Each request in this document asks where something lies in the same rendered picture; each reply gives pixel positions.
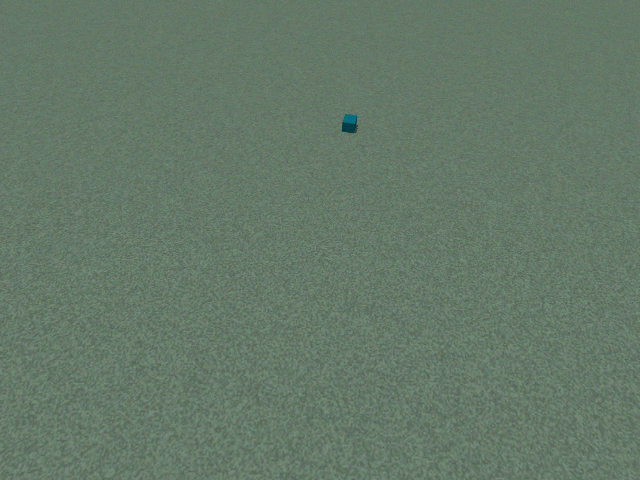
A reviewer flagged small box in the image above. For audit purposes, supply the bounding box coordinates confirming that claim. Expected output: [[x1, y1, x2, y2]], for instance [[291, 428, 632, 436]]
[[342, 114, 357, 133]]

